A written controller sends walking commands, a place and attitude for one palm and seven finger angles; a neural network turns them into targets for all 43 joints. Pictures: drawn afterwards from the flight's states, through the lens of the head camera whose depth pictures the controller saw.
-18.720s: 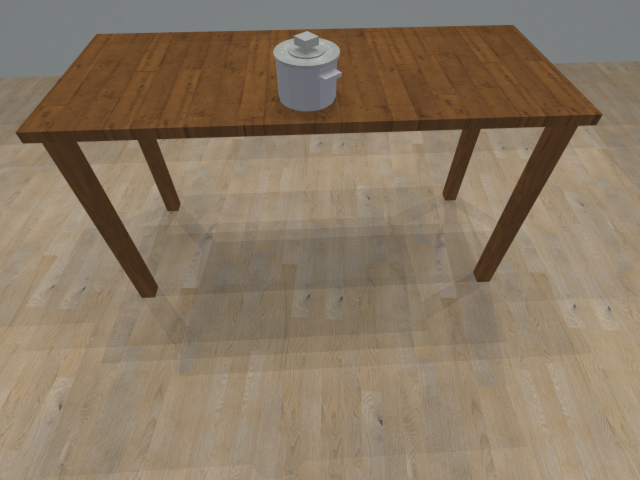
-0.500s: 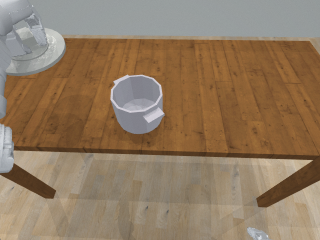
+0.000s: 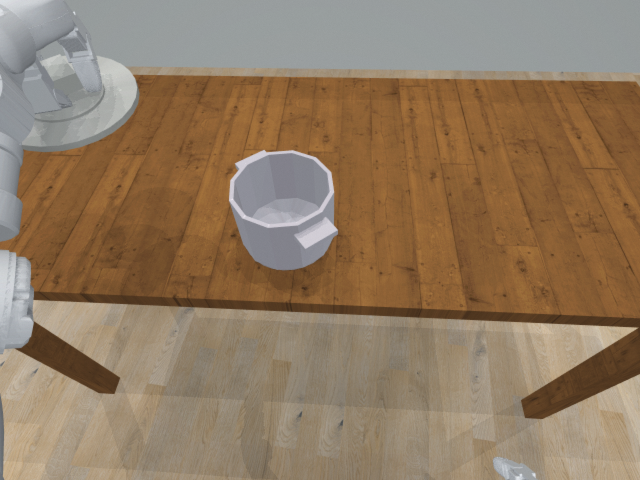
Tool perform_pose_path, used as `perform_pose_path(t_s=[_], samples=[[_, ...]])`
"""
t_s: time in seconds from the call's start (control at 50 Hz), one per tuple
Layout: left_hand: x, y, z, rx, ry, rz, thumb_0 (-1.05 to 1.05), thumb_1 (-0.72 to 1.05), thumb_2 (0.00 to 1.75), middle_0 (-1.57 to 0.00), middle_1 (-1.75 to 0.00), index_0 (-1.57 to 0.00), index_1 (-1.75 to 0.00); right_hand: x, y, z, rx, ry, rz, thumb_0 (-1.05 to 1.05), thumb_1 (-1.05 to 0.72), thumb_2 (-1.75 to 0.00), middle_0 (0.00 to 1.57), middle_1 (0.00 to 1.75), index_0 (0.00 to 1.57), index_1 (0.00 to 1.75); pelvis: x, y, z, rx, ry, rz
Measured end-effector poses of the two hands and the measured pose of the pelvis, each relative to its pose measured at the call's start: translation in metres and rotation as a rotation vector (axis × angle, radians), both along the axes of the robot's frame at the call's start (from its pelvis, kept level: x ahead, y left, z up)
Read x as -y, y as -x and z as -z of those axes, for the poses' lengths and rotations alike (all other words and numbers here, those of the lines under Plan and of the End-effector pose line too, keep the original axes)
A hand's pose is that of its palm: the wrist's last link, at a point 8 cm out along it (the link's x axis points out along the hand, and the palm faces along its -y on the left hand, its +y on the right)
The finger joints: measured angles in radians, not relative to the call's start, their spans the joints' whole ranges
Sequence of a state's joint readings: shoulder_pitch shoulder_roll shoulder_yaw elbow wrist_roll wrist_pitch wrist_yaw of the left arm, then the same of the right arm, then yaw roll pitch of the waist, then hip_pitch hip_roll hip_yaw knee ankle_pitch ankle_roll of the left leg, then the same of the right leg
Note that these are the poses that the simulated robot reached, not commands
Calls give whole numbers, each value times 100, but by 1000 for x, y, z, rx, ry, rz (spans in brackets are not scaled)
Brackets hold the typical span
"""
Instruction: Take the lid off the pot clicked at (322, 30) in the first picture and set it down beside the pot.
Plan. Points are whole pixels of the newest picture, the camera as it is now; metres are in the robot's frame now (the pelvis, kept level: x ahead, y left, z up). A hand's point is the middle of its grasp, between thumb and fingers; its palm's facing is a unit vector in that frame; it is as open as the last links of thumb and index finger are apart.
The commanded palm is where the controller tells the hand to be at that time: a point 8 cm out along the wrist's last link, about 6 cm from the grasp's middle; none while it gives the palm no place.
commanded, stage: lower the lid onto the table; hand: left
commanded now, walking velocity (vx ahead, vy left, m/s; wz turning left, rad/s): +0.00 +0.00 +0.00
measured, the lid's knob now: (53, 78) +0.50 +0.29 +0.24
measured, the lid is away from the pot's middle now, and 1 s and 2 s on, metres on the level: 0.24 0.23 0.23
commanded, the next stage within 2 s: none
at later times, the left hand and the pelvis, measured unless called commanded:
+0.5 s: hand (63, 123) +0.45 +0.27 +0.21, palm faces -0.30 -0.05 -0.95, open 6.3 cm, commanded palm +0.45 +0.27 +0.28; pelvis -0.01 -0.01 +0.00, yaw +0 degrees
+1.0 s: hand (81, 145) +0.46 +0.27 +0.17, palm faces -0.38 -0.07 -0.92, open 6.2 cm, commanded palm +0.46 +0.27 +0.25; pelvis -0.01 +0.00 +0.00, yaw -1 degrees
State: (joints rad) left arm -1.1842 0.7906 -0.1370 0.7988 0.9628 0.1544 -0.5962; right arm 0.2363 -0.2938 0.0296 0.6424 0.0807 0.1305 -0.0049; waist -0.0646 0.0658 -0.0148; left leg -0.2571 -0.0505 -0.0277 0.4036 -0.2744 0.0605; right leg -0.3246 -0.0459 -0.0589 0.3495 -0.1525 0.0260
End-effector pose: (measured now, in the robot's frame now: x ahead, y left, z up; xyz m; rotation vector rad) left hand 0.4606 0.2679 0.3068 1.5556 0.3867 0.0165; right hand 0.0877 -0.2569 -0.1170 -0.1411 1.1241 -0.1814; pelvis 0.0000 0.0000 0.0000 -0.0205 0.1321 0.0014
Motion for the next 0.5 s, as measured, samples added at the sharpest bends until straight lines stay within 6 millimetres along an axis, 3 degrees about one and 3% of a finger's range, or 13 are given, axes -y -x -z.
perform_pose_path(t_s=[0.18, 0.5], samples=[[7, -2, 15, -32, 22, 1, 4, 25, 90, -58, -88, -84, -101, 0, -6, -2, 43, -5, 2, 1, -90, -90, 20, 30, 20, 30, 3, 1, 0, 7, -2, 12], [-1, 10, 38, -76, 21, -4, 4, 25, 90, -58, -88, -84, -101, 16, 11, -4, 2, 42, 14, 1, -90, -90, 20, 30, 20, 30, 8, 6, 0, 18, 0, 1]])
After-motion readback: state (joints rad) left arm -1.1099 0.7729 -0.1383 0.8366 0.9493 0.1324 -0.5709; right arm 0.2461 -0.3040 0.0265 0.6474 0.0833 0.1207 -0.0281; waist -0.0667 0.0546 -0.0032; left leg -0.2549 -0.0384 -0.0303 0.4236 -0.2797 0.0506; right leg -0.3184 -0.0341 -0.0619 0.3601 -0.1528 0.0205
